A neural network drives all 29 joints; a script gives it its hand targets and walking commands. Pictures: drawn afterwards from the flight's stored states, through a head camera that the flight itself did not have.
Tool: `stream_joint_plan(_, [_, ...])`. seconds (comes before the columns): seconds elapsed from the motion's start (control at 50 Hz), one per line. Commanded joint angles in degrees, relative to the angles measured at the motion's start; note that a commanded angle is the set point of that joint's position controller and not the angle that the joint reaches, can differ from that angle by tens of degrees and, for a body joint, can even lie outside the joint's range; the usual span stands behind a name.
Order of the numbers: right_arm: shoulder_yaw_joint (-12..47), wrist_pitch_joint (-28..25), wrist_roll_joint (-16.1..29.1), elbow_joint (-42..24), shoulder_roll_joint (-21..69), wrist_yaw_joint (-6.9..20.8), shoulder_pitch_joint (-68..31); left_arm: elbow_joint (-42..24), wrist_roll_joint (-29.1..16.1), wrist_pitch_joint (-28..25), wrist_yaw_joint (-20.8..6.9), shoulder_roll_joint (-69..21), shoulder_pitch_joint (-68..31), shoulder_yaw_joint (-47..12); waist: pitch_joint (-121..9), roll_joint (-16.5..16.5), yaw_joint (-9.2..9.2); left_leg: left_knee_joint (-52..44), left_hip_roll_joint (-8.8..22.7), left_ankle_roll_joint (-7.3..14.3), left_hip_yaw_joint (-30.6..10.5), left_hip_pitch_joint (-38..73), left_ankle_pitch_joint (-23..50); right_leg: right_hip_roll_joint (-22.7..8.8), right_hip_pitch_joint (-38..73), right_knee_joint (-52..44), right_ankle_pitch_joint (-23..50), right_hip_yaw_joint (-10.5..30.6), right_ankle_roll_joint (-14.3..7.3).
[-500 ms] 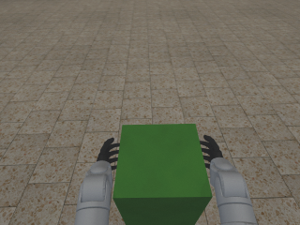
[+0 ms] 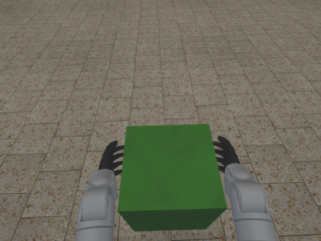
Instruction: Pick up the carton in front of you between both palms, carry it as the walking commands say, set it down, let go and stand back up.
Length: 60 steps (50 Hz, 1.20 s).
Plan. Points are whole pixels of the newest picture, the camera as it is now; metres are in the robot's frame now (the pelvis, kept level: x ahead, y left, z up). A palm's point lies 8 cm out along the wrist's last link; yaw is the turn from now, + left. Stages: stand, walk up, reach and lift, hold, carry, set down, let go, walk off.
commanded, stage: carry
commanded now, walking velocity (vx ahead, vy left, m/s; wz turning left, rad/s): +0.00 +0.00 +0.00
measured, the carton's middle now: (168, 181) +0.29 +0.00 -0.04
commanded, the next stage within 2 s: none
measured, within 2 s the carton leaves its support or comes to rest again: neither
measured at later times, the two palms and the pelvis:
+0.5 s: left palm (122, 114) +0.48 +0.14 +0.03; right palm (218, 108) +0.49 -0.16 +0.04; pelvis +0.20 -0.02 -0.01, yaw +1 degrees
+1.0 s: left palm (122, 108) +0.51 +0.14 +0.03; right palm (214, 105) +0.51 -0.16 +0.03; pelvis +0.23 -0.01 -0.01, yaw +0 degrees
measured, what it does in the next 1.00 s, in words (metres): walks ahead: right foot, then left foot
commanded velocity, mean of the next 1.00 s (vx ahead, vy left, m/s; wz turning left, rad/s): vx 0.00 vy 0.00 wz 0.00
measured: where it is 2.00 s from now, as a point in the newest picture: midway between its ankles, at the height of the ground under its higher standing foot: outside the picture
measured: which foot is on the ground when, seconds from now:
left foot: down 0.00-0.08, up 0.10-0.38, down 0.40-1.00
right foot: up 0.00-0.04, down 0.06-1.00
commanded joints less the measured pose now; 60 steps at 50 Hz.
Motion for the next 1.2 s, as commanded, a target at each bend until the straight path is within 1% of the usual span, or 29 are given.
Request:
stream_joint_plan(0.0, [28.0, -1.0, 10.0, -1.5, 42.4, 10.9, -19.9, -0.1, -10.6, -1.4, -10.0, -43.2, -23.3, -30.5, -8.5, 9.3, -0.70, 3.0, 10.7, 5.6, -2.3, 4.0, 21.0, 2.4, 5.4, -5.3, 2.8, -4.3, -0.7])
stream_joint_plan(0.02, [27.7, -1.1, 9.6, -0.8, 42.5, 10.9, -20.2, 1.4, -10.2, -1.6, -10.0, -43.3, -22.6, -29.4, -9.6, 7.3, 0.07, 9.9, 8.8, 4.2, 0.5, 1.2, 24.6, 4.5, 12.6, -8.3, 3.5, -6.7, -0.8])
stream_joint_plan(0.04, [28.0, -1.3, 9.5, -0.2, 42.6, 10.8, -20.1, 2.2, -9.9, -1.9, -10.2, -43.5, -22.4, -28.8, -12.1, 4.9, 0.56, 18.4, 6.9, 2.7, 2.1, -4.7, 26.3, 4.5, 23.3, -9.3, 4.2, -6.3, -1.1])
stream_joint_plan(0.06, [28.2, -1.3, 9.5, -0.1, 42.8, 10.9, -20.9, 3.2, -9.6, -2.0, -10.5, -43.8, -22.0, -28.3, -15.6, -2.2, 1.51, 30.5, 4.3, 0.3, 2.5, -12.7, 11.9, -5.5, 33.0, -11.4, 9.8, 5.3, -1.7])
stream_joint_plan(0.08, [29.2, -1.2, 9.9, 0.2, 44.1, 11.2, -20.8, 4.3, -9.5, -2.3, -10.7, -44.0, -21.5, -27.0, -19.3, -15.5, 1.45, 43.7, -1.8, -2.1, -0.6, -27.9, -7.4, -18.5, 43.9, -14.5, 15.5, 25.7, -9.7])
stream_joint_plan(0.1, [30.8, -1.5, 10.9, 0.1, 45.3, 11.4, -21.3, 4.3, -10.6, -3.1, -11.2, -45.5, -20.8, -27.1, -19.5, -16.8, 1.49, 51.5, -1.8, -0.9, -6.1, -31.9, -17.1, -20.6, 43.7, -15.3, 27.8, 28.7, -13.4])
stream_joint_plan(0.12, [32.0, -2.2, 11.9, 0.0, 46.8, 11.6, -21.8, 3.9, -11.4, -3.8, -11.7, -46.9, -20.3, -28.0, -20.0, -12.9, 1.34, 53.6, 0.0, 0.2, -9.4, -32.1, -17.5, -19.0, 42.0, -13.7, 37.4, 22.3, -13.3])
stream_joint_plan(0.14, [33.2, -3.2, 12.5, -0.5, 48.2, 11.8, -23.0, 4.0, -11.3, -4.6, -12.0, -48.3, -20.2, -28.4, -20.7, -8.5, 1.44, 51.7, 1.6, 0.9, -10.4, -31.7, -16.0, -17.5, 41.0, -12.5, 40.4, 16.6, -11.9])
stream_joint_plan(0.16, [34.1, -4.3, 12.5, -0.5, 49.3, 12.0, -23.6, 4.3, -11.0, -5.6, -12.2, -49.4, -20.8, -28.7, -20.8, -5.9, 1.20, 46.0, 3.1, 1.2, -10.9, -30.2, -13.2, -16.1, 38.7, -13.0, 38.8, 13.0, -10.0])
stream_joint_plan(0.18, [34.4, -5.5, 12.3, -0.6, 50.3, 12.1, -24.2, 4.1, -11.1, -6.8, -12.5, -50.3, -21.6, -29.1, -20.9, -5.4, 0.96, 38.5, 3.2, 1.1, -10.1, -26.8, -10.9, -13.8, 35.8, -13.8, 35.9, 9.3, -8.0])
stream_joint_plan(0.2, [34.8, -6.6, 12.3, -0.5, 50.9, 12.1, -24.0, 3.6, -11.6, -7.9, -12.6, -50.9, -22.6, -29.9, -21.1, -6.1, 0.92, 33.5, 1.7, 0.9, -8.4, -24.0, -9.5, -12.5, 34.3, -14.1, 35.0, 6.9, -7.2])
stream_joint_plan(0.24, [35.7, -8.0, 12.3, -0.7, 51.6, 11.9, -23.3, 2.6, -12.4, -9.3, -12.8, -52.0, -24.0, -32.0, -21.7, -7.7, 0.72, 26.2, 0.2, 0.5, -6.6, -20.1, -6.9, -11.4, 32.9, -13.9, 33.0, 3.9, -7.6])
stream_joint_plan(0.28, [36.1, -8.3, 12.5, -1.9, 50.9, 11.6, -22.9, 1.3, -12.8, -9.8, -12.8, -51.9, -23.8, -33.3, -21.9, -9.0, 0.96, 20.9, -0.2, 0.3, -4.6, -18.0, -1.6, -11.0, 32.0, -13.2, 30.7, 2.3, -7.9])
stream_joint_plan(0.3, [36.4, -8.1, 12.7, -2.4, 50.5, 11.5, -22.8, 0.6, -13.0, -9.6, -12.6, -51.5, -23.9, -33.8, -21.9, -9.0, 0.87, 18.0, -0.1, 0.3, -3.6, -16.1, 2.2, -10.4, 31.0, -12.3, 28.2, 1.4, -7.5])
stream_joint_plan(0.32, [36.5, -7.6, 13.0, -3.1, 50.1, 11.4, -22.9, -0.3, -13.2, -9.2, -12.5, -51.0, -24.2, -34.2, -21.6, -8.4, 0.55, 13.6, 0.1, 0.3, -2.6, -12.9, 7.9, -9.4, 29.0, -11.0, 23.6, 0.4, -6.4])
stream_joint_plan(0.34, [36.9, -6.9, 13.3, -4.0, 49.8, 11.4, -22.8, -1.3, -13.4, -8.5, -12.2, -50.1, -24.1, -34.8, -20.7, -7.2, 0.35, 8.5, 0.9, 0.3, -2.3, -9.6, 14.2, -8.2, 26.7, -9.8, 16.9, -0.2, -4.7])
stream_joint_plan(0.36, [36.7, -6.0, 13.3, -4.6, 49.0, 11.3, -22.8, -2.1, -13.3, -7.6, -12.0, -49.1, -24.0, -35.0, -20.1, -5.7, 0.41, 7.2, 3.1, 0.5, -3.1, -5.6, 17.5, -7.4, 23.7, -8.6, 10.8, -0.2, -3.0])
stream_joint_plan(0.38, [35.8, -4.8, 13.1, -4.3, 48.2, 11.3, -22.9, -1.7, -12.7, -6.6, -11.6, -47.8, -23.6, -34.5, -20.1, -2.5, 0.63, 7.9, 7.5, 0.8, -6.4, -1.3, 25.3, -6.4, 19.6, -6.3, 4.8, -0.5, -1.5])
stream_joint_plan(0.4, [34.3, -4.0, 12.4, -4.1, 46.9, 11.5, -23.4, -1.7, -12.1, -5.3, -11.4, -46.6, -24.0, -33.9, -19.5, 2.3, 0.95, 10.9, 9.9, 2.3, -8.6, -3.7, 30.1, -3.4, 20.3, -7.6, 0.8, 0.3, 0.2])
stream_joint_plan(0.42, [32.6, -3.3, 12.0, -2.4, 45.9, 11.6, -23.4, -1.4, -11.6, -4.3, -11.2, -45.5, -24.6, -33.0, -18.0, 4.4, 0.64, 11.1, 10.4, 2.9, -9.1, -6.1, 29.6, -3.7, 22.0, -8.0, 1.3, 1.3, 0.5])
stream_joint_plan(0.44, [30.7, -2.6, 11.4, -0.2, 45.4, 11.6, -22.4, -0.7, -11.0, -3.4, -11.0, -44.8, -25.1, -32.2, -16.9, 5.5, 0.48, 11.0, 9.8, 2.5, -8.6, -7.3, 30.3, -4.3, 22.9, -7.6, 3.5, 1.6, 0.6])
stream_joint_plan(0.46, [29.1, -2.2, 10.7, 1.3, 45.0, 11.6, -21.5, 0.3, -10.4, -2.8, -11.0, -44.3, -25.1, -31.6, -16.6, 4.6, 0.34, 11.7, 9.1, 2.4, -8.0, -7.3, 32.7, -4.7, 23.5, -6.5, 7.8, 1.8, 0.7])
stream_joint_plan(0.5, [26.0, -1.6, 9.3, 4.6, 44.6, 11.8, -20.3, 3.3, -9.3, -2.1, -11.1, -44.1, -24.3, -29.3, -16.9, 3.9, 0.28, 13.7, 8.2, 2.2, -7.2, -6.6, 37.5, -4.7, 23.8, -5.2, 14.7, 1.6, 0.9])
stream_joint_plan(0.56, [24.8, -1.4, 8.9, 6.6, 45.4, 12.1, -21.5, 6.3, -8.6, -1.9, -11.4, -45.3, -24.5, -27.4, -17.7, 2.1, 0.23, 15.8, 7.7, 2.4, -6.7, -6.1, 41.9, -4.2, 23.8, -3.9, 18.8, 1.2, 1.1])
stream_joint_plan(0.64, [26.5, -1.8, 10.2, 5.4, 48.1, 12.6, -25.1, 6.7, -9.4, -2.3, -12.0, -48.1, -26.6, -27.5, -17.9, 0.6, 0.20, 17.2, 7.3, 2.5, -6.4, -6.7, 41.7, -4.1, 24.3, -3.3, 21.0, 1.1, 1.3])
stream_joint_plan(0.74, [29.7, -2.1, 12.1, 2.3, 49.6, 12.7, -26.7, 4.1, -10.9, -2.8, -12.0, -49.6, -27.4, -29.5, -19.6, -0.3, 0.24, 18.5, 6.7, 2.5, -6.0, -6.6, 39.1, -4.2, 25.4, -2.3, 22.9, 1.2, 1.0])
stream_joint_plan(0.8, [30.5, -2.1, 12.4, 1.2, 49.4, 12.7, -26.4, 2.8, -11.3, -2.8, -11.9, -49.5, -27.1, -30.3, -20.1, -0.4, 0.25, 18.9, 6.6, 2.6, -5.8, -6.5, 37.0, -4.3, 25.5, -2.1, 22.2, 1.3, 0.8])
stream_joint_plan(0.94, [30.1, -2.0, 12.0, 1.0, 48.3, 12.4, -25.5, 2.1, -11.2, -2.6, -11.7, -48.5, -26.9, -30.4, -18.7, 0.0, 0.17, 17.9, 6.7, 2.7, -6.0, -7.2, 31.8, -4.5, 24.2, -3.1, 17.3, 1.6, 0.4])
stream_joint_plan(1.18, [28.1, -1.7, 11.1, 4.2, 48.8, 12.8, -27.4, 5.2, -10.3, -2.4, -12.1, -48.9, -28.7, -28.7, -15.0, 0.0, 0.11, 14.1, 6.6, 2.7, -6.8, -9.2, 21.8, -4.6, 21.6, -6.7, 6.5, 2.4, -0.2])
